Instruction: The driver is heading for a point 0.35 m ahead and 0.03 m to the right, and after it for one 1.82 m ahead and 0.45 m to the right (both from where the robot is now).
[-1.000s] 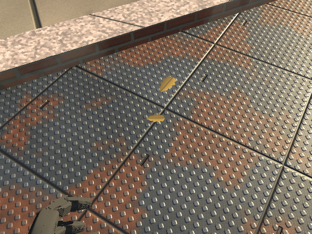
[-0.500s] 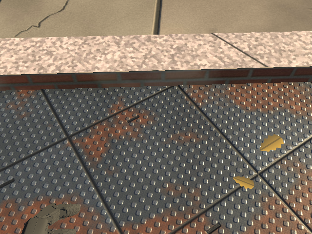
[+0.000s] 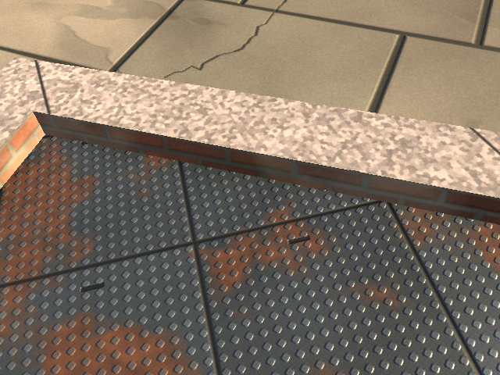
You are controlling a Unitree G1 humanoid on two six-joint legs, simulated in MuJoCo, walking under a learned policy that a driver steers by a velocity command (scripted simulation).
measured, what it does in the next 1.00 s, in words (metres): walks ahead, turning right: left foot, then right foot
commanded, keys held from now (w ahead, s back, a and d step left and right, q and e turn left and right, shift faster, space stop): shift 0.12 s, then w+shift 0.40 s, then e+shift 0.48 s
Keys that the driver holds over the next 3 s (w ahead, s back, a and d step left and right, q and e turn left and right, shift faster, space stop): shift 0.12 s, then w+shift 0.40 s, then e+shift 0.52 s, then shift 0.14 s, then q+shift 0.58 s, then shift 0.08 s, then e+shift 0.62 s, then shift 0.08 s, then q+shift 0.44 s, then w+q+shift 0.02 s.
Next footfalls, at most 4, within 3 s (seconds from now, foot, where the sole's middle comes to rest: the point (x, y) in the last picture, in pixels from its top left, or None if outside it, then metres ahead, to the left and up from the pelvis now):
0.20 left None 0.00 0.13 -0.77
0.56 right None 0.25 -0.15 -0.77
1.00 left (298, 357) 0.53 -0.03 -0.77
1.34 right None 0.35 -0.21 -0.77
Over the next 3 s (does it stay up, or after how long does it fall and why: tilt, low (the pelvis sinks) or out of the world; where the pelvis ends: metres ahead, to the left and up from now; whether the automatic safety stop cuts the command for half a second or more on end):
stays up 0.46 -0.09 0.00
